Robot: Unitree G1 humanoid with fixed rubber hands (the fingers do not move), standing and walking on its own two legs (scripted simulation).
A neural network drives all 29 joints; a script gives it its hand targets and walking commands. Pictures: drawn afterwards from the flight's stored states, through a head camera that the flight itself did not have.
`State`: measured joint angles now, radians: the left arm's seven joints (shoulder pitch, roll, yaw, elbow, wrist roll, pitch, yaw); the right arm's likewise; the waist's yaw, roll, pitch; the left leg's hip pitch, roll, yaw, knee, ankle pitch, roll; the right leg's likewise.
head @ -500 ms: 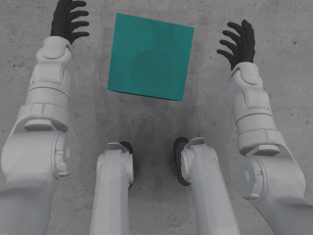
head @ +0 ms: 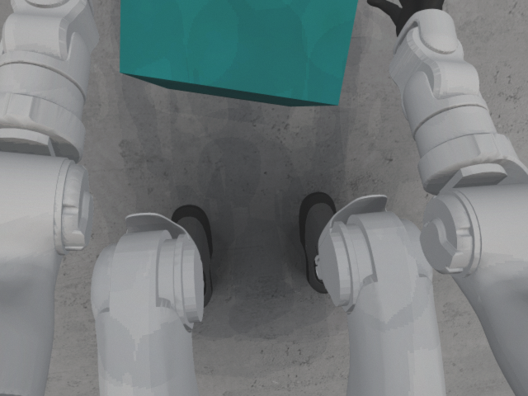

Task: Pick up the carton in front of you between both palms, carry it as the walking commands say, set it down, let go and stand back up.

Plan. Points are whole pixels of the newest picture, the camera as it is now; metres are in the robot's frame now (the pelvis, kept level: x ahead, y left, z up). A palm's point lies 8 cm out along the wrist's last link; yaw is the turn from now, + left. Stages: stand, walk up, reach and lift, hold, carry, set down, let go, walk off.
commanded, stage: reach and lift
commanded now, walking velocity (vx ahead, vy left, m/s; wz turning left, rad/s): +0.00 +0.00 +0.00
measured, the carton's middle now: (240, 11) +0.54 +0.02 -0.25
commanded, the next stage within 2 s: none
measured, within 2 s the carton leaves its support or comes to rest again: leaves its support in 0.72 s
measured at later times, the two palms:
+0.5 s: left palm out of the picture +0.56 +0.17 -0.18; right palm (391, 1) +0.53 -0.13 -0.17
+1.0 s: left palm out of the picture +0.53 +0.17 -0.08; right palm out of the picture +0.52 -0.13 -0.08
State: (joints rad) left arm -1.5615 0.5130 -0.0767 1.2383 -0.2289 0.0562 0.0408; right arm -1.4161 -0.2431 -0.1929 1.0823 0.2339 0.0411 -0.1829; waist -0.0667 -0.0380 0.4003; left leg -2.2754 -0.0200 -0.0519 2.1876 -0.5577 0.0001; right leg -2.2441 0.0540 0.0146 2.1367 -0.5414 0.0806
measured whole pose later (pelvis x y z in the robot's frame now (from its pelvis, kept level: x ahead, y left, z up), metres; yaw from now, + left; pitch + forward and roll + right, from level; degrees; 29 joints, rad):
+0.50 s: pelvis +0.00 +0.00 +0.00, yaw +0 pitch +37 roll -4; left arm -1.60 0.42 -0.09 1.28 -0.21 0.05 0.06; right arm -1.46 -0.18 -0.19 1.13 0.21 0.02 -0.21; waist -0.05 -0.04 0.37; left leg -2.28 -0.02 -0.06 2.18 -0.55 -0.01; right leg -2.26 0.06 0.01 2.13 -0.53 0.07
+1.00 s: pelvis +0.01 -0.01 +0.01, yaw +2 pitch +39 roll -3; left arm -1.28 0.24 0.13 0.89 -0.02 0.29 0.08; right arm -1.12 -0.04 -0.43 0.71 0.05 0.24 -0.18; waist -0.03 -0.05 0.08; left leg -2.26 -0.09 -0.07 2.13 -0.56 -0.04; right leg -2.23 0.10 0.06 2.10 -0.57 0.11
